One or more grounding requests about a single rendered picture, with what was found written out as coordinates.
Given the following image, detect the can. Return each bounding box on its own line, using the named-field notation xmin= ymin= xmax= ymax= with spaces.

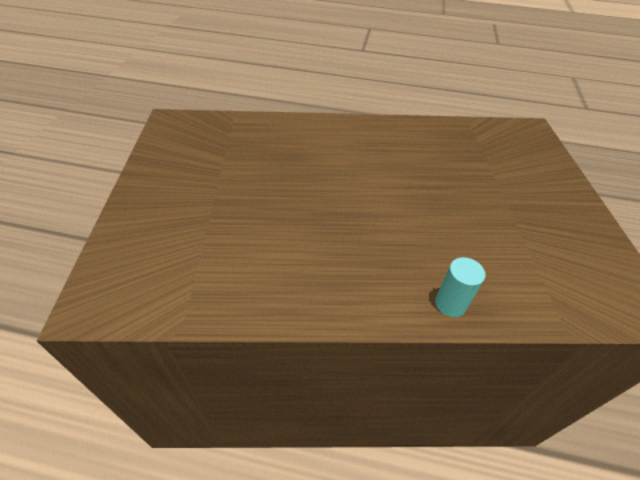
xmin=435 ymin=257 xmax=485 ymax=317

